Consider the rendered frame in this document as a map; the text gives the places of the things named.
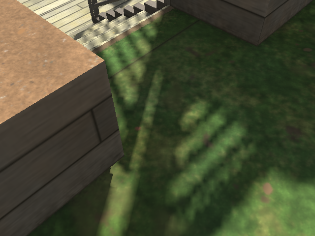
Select stairs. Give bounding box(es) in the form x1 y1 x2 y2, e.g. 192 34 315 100
68 11 151 50

